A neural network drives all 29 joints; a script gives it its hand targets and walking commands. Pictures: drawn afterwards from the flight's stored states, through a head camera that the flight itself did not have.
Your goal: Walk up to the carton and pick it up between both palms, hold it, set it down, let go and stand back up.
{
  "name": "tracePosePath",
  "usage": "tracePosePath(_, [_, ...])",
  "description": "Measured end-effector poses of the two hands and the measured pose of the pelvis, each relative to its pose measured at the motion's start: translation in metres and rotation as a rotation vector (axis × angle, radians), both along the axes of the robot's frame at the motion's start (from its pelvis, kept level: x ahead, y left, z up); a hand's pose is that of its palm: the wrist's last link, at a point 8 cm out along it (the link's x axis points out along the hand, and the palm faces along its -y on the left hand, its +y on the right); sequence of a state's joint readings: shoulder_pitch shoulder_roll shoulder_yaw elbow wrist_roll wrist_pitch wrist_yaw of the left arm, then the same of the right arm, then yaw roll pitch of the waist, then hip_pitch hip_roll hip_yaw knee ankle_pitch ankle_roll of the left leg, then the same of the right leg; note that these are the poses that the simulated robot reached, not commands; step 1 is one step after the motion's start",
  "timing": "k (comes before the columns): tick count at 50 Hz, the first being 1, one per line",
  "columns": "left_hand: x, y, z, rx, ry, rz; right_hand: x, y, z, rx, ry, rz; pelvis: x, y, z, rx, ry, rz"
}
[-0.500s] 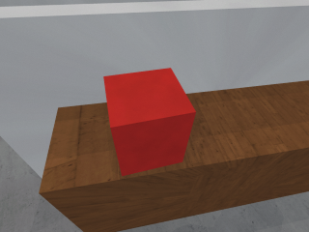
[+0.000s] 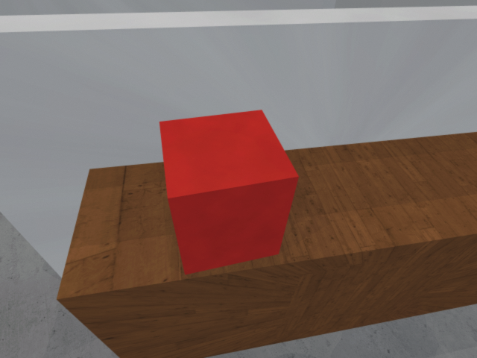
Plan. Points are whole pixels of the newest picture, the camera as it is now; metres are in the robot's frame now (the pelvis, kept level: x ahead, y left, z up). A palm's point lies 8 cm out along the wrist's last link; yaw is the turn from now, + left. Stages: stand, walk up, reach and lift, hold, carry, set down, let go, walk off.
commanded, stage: stand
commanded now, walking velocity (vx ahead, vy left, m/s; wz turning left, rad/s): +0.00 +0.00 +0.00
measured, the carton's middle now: (223, 192) +0.45 +0.03 +0.02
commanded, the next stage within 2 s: none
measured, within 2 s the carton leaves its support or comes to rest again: neither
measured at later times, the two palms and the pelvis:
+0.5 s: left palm out of the picture -0.02 +0.22 -0.14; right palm out of the picture -0.01 -0.23 -0.14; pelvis -0.01 -0.01 +0.00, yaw +0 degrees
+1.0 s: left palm out of the picture -0.02 +0.22 -0.14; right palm out of the picture -0.02 -0.23 -0.14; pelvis +0.00 -0.01 +0.00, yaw +0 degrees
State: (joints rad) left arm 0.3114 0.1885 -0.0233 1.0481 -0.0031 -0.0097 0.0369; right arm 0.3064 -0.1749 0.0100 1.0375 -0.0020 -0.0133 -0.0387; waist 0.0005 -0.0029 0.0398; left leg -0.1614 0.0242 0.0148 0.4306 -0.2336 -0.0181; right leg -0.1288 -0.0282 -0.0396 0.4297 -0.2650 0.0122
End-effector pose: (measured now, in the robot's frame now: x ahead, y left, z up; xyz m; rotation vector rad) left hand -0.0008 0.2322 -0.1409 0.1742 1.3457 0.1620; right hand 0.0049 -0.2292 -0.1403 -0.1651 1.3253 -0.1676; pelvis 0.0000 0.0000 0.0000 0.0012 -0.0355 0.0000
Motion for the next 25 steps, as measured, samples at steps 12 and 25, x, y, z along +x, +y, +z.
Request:
tracePosePath(12, [-0.014, -0.004, 0.0, 0.0, 0.027, 0.015, -0.011, -0.002, -0.001, 0.002, 0.03, 0.0, -0.003, -0.003, 0.0, -0.001, -0.001, 0.004])
tracePosePath(25, [-0.019, -0.009, -0.001, -0.006, 0.031, 0.024, -0.017, -0.003, -0.002, 0.006, 0.044, 0.001, -0.006, -0.006, 0.0, -0.002, 0.0, 0.007])
